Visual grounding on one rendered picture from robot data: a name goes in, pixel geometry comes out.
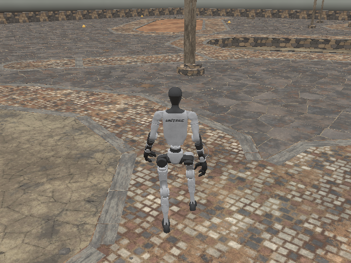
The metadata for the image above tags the left robot upper arm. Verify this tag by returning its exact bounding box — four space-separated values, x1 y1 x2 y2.
149 111 164 140

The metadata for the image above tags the robot torso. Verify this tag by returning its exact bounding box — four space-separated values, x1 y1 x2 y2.
162 108 188 164

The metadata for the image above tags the left robot hand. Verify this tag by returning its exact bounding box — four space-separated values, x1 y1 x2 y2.
144 151 156 162

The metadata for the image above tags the right robot upper arm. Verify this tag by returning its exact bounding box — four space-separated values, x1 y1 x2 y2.
187 111 200 142

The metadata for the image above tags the right robot forearm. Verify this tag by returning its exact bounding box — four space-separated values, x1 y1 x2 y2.
195 134 206 162

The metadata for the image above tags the left robot forearm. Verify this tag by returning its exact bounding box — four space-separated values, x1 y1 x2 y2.
145 133 155 153

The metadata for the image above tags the robot right shin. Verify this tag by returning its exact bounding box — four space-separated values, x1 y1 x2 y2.
188 170 195 204

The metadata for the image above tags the right robot hand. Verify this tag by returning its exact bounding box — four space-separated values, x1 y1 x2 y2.
194 161 207 177

